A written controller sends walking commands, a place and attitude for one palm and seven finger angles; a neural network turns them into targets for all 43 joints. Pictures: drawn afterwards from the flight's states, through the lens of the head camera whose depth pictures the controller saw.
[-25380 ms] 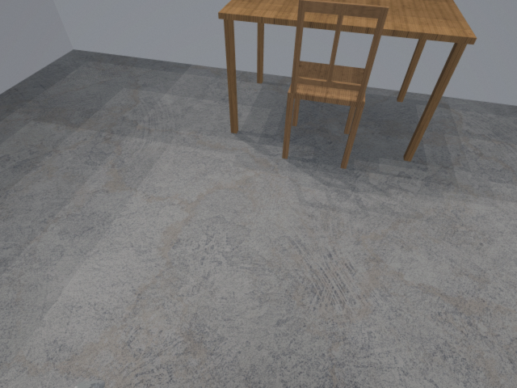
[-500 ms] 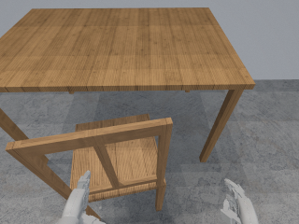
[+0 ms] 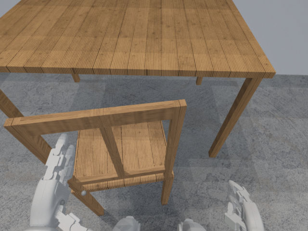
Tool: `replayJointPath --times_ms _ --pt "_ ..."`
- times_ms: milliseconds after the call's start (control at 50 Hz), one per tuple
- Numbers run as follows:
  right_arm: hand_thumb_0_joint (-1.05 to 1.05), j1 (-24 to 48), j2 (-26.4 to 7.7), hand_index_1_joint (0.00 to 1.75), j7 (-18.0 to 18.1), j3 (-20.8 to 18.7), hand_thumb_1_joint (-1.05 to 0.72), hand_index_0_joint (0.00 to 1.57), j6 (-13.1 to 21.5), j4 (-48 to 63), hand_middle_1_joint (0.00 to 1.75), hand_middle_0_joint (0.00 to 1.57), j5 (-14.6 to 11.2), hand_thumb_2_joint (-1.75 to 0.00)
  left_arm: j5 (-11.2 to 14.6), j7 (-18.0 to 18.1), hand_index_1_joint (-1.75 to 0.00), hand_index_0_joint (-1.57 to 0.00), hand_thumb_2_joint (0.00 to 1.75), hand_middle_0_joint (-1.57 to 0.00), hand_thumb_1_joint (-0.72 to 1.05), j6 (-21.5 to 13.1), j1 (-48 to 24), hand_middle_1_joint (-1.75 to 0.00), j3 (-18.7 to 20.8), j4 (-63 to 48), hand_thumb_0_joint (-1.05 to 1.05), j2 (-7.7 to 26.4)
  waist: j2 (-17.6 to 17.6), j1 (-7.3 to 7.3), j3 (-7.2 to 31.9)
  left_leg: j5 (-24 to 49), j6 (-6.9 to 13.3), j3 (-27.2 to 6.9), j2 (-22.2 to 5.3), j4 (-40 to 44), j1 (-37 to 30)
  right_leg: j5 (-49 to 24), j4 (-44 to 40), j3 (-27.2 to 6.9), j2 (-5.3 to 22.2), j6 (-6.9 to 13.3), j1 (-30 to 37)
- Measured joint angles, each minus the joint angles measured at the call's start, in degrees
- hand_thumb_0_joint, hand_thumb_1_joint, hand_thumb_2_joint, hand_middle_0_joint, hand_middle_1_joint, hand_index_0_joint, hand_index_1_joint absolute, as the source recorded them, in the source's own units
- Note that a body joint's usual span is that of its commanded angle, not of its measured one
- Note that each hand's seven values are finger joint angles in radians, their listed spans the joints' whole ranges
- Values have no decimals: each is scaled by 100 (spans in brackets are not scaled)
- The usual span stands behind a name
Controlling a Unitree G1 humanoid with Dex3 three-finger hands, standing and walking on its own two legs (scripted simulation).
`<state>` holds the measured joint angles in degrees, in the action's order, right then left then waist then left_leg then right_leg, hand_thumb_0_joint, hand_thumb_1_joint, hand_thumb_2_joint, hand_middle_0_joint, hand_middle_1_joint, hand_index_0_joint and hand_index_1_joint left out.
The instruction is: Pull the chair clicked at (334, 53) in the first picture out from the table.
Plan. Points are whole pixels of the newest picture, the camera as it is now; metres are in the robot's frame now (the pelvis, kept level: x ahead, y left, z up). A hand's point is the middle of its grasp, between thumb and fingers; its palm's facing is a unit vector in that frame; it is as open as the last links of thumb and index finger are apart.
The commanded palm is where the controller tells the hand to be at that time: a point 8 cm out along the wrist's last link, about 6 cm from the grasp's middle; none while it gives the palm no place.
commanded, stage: draw the hand back to the body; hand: left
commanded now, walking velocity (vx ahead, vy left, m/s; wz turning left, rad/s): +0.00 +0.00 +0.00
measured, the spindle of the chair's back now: (114, 154) +0.32 +0.14 -0.01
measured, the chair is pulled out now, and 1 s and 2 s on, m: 0.16 0.16 0.16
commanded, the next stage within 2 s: step back with the hand held close in 1.28 s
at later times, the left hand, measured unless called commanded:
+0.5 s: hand (43, 185) +0.18 +0.21 +0.14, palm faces +0.22 -0.89 -0.40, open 14.4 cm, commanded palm +0.15 +0.26 +0.19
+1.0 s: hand out of the picture +0.22 +0.26 +0.26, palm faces +0.49 -0.77 -0.40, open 8.3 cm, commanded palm +0.18 +0.30 +0.26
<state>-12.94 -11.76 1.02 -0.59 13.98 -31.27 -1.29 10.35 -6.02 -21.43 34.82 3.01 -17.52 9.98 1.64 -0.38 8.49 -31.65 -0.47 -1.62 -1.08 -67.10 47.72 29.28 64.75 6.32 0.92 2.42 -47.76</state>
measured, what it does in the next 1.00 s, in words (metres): rises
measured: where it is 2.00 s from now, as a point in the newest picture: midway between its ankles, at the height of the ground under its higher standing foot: outside the picture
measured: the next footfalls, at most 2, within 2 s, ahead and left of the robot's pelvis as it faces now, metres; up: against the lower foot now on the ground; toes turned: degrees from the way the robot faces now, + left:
none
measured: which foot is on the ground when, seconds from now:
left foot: down 0.00-1.00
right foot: down 0.00-1.00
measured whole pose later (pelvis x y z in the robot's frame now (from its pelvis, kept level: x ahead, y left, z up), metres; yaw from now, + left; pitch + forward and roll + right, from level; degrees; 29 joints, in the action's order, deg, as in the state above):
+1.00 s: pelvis +0.04 +0.00 +0.09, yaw -1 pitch -5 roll +0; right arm -9.0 -13.0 4.4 1.3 9.1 -38.4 -0.2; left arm 3.6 7.9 -2.4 26.2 20.2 -23.7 19.7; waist 4.2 -4.3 -1.0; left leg -15.8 -0.5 0.6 -1.1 -24.1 2.8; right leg 14.0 23.5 4.2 -0.7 1.7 -4.2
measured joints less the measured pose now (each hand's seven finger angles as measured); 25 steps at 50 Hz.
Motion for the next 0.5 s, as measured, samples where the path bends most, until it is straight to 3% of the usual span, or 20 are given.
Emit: replayJointPath --times_ms 120,220,280,320,400,500 --pt "2 -34 45 30 199 144 -90 21 -184 90 30 20 -130 -90 253 -122 0 0 20 0 -55 877 83 0 145 -183 -2 198 110 9 -123 126 13 15 -2 296 -418 -126 -297 -15 -16 -17 417" --pt "2 -152 2 30 285 209 -90 21 -9 48 30 20 -166 -90 404 -54 -1 -1 22 -1 -52 909 125 -1 382 -376 -2 302 124 14 -165 302 5 -27 -13 731 -863 -308 -773 27 -47 -19 897" --pt "2 -184 -26 30 429 176 -90 21 -178 69 30 20 -96 -90 -266 517 -3 -3 24 -1 -46 1336 80 -2 353 -490 -2 609 101 -65 -256 423 -4 20 -17 1080 -1266 -425 -1092 -18 -62 -19 1271" --pt "2 -156 -61 30 504 167 -90 21 -312 76 30 20 -67 -90 -541 891 -5 -6 27 -2 -41 1658 138 -3 283 -556 -2 716 135 -62 -341 528 8 49 -8 1364 -1574 -529 -1361 -45 -64 -31 1566" --pt "2 -97 -119 30 615 176 -90 21 -451 22 30 20 -32 -90 -765 1279 -9 -10 32 -4 -29 2047 204 -5 256 -569 -1 820 169 -76 -485 742 33 111 10 1939 -2153 -730 -1890 -104 -66 -65 2111" --pt "2 -33 -171 30 669 213 -90 20 -404 -127 30 20 -6 -90 -828 1386 -15 -18 40 -6 -12 2276 198 -9 233 -490 -1 906 182 -136 -673 970 39 136 32 2569 -2799 -939 -2483 -127 -68 -80 2740"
